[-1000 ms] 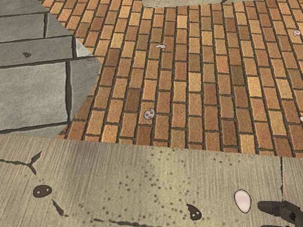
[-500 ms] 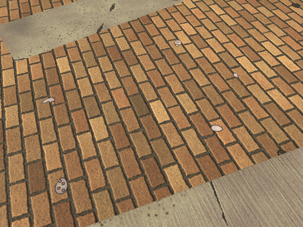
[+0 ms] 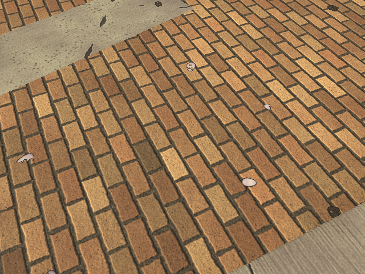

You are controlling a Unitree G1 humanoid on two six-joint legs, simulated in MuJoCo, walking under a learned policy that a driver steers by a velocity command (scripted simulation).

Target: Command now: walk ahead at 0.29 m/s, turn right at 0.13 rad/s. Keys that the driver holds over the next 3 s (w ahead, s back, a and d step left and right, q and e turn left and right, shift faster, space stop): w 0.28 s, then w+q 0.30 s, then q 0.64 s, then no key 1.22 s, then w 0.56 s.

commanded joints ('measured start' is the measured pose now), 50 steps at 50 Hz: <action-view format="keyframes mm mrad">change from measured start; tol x32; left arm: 1 145 87 13 -31 12 -6 28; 22 -266 -1 -15 -91 19 18 58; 27 266 77 17 21 29 -30 93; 50 273 -4 -23 106 23 -12 144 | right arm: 1 -70 -176 -41 -96 21 -47 -13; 4 331 -143 -49 14 -15 -52 -27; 26 327 109 -1 1 -35 -58 48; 50 -126 25 -35 -73 -63 42 67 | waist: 1 45 71 -166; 23 -66 49 46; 26 75 -367 -386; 28 79 -142 -16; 50 103 -15 135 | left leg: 1 265 93 -172 -82 32 237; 3 650 298 -607 -295 -181 379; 13 333 161 -152 -358 398 182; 22 301 175 -212 -278 127 240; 29 -369 13 -124 707 -237 89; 43 -353 124 -84 87 568 -34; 50 -313 142 -38 -143 445 -8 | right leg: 1 -37 -134 119 86 155 -98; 5 -644 -91 73 683 -165 10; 24 29 -147 -149 48 242 -51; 26 676 -525 412 -117 172 -392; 28 345 -493 336 -241 -75 -226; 37 -24 -388 -234 -227 834 -201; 50 176 -461 -223 94 74 -44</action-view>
